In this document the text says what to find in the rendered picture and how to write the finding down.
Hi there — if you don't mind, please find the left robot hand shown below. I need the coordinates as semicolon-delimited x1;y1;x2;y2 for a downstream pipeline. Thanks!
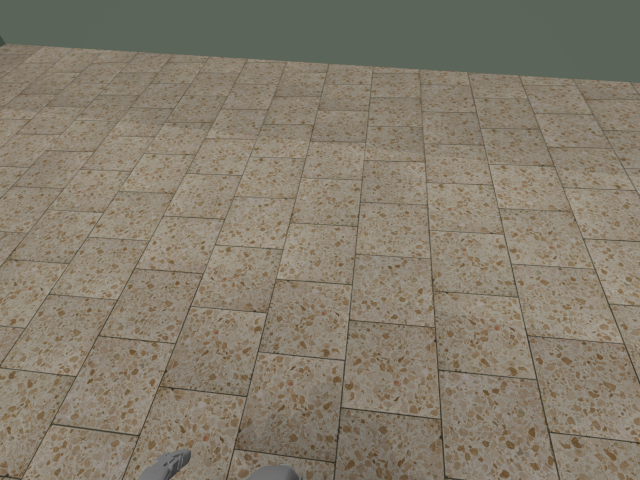
138;449;191;480

